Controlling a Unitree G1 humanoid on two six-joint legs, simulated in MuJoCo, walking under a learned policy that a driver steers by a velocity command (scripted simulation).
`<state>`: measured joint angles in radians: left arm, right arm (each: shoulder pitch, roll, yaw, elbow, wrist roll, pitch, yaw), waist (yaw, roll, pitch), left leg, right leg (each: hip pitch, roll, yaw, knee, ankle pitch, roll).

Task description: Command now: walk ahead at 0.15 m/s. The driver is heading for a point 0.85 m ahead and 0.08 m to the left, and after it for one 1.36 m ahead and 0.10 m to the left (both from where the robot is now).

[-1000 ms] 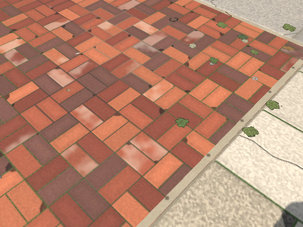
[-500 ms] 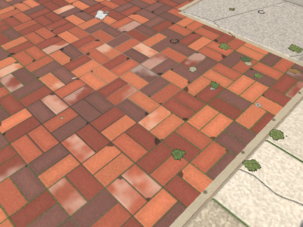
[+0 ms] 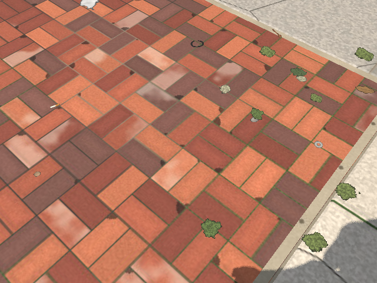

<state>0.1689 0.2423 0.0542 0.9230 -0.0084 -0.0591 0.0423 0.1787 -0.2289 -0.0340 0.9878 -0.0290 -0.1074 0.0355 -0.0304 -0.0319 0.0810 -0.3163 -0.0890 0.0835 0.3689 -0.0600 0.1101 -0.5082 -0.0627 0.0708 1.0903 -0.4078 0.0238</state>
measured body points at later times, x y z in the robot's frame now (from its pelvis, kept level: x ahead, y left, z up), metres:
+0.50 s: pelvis +0.09 -0.04 +0.00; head +0.11 -0.04 +0.45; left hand +0.15 +0.21 -0.14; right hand +0.16 -0.29 -0.15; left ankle +0.09 +0.06 -0.74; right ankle +0.10 -0.16 -0.74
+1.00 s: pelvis +0.22 -0.10 +0.00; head +0.23 -0.11 +0.45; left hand +0.31 +0.17 -0.12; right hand +0.21 -0.36 -0.16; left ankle +0.11 +0.05 -0.68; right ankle +0.22 -0.20 -0.74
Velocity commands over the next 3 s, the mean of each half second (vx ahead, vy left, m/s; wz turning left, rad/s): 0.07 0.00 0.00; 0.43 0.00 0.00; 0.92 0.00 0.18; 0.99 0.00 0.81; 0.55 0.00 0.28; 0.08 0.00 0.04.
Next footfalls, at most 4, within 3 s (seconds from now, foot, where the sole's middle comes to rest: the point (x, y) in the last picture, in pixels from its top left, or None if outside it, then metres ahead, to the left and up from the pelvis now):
0.20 right None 0.14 -0.16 -0.77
0.94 right None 0.25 -0.20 -0.77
1.38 left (191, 213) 0.70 -0.01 -0.77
1.84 right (201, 119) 1.17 -0.07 -0.77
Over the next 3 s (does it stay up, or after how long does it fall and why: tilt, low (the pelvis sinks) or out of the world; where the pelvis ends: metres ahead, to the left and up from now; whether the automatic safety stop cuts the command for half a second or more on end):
stays up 1.46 0.26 0.00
